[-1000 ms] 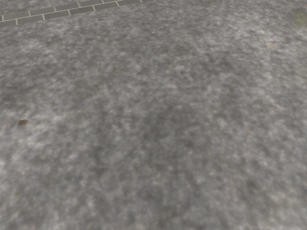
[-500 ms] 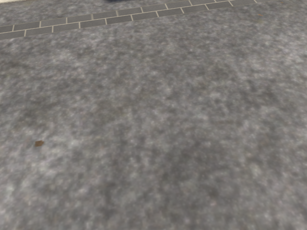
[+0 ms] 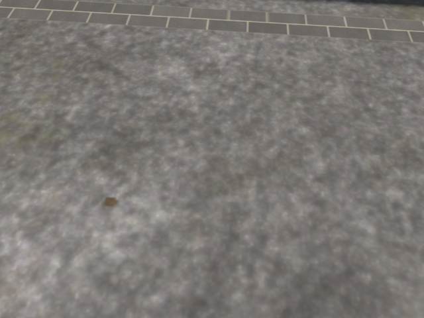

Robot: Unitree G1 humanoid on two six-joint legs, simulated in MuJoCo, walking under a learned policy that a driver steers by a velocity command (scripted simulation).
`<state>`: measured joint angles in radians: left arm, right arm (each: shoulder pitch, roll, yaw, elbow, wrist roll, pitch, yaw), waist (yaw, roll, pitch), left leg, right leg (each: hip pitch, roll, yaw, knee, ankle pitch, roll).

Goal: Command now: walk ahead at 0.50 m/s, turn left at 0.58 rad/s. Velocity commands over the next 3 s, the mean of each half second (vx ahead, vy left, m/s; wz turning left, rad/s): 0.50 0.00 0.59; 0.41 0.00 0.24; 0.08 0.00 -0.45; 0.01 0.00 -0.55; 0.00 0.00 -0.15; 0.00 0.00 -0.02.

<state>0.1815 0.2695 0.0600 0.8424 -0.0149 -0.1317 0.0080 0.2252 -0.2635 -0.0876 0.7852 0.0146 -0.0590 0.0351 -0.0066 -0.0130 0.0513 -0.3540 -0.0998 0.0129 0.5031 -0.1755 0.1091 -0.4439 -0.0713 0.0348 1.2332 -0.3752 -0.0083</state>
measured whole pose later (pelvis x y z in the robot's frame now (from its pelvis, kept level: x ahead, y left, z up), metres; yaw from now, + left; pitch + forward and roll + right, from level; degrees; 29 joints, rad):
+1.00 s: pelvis +0.48 +0.10 +0.00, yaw +23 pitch +2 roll -1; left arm 0.28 0.30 0.05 0.89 -0.03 -0.04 0.00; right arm 0.10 -0.24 -0.04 0.66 -0.02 -0.06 0.02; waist 0.04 -0.02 0.05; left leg -0.40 0.03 0.07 0.50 -0.14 0.03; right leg -0.42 -0.06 0.04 1.12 -0.53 0.05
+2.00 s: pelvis +0.57 +0.12 +0.01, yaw -11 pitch +2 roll -1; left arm 0.18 0.36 0.10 0.63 -0.01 0.05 0.02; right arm 0.15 -0.26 -0.07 0.78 -0.01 0.00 -0.03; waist -0.01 -0.05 0.03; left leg -0.25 0.01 -0.01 0.45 -0.24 0.01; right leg -0.53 0.09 0.12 1.12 -0.44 0.07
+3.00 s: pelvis +0.57 +0.09 +0.00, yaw -13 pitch -2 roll +0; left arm 0.23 0.24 0.03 0.85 0.01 0.01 0.02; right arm 0.20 -0.25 -0.03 1.04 0.00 0.00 -0.04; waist -0.02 0.00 0.03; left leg -0.18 0.06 0.01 0.48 -0.27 -0.06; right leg -0.18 0.02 0.03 0.50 -0.29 -0.01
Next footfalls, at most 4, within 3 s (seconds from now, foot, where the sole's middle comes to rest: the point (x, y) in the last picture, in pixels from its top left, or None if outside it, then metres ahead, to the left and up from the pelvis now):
0.36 right None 0.39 -0.11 -0.77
0.86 left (139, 288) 0.54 0.24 -0.77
1.34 right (213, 258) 0.64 0.01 -0.77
1.84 left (145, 260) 0.63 0.23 -0.77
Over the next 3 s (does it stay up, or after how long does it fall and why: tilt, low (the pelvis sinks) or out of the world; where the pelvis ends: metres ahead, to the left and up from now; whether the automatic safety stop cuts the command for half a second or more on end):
stays up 0.57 0.09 0.00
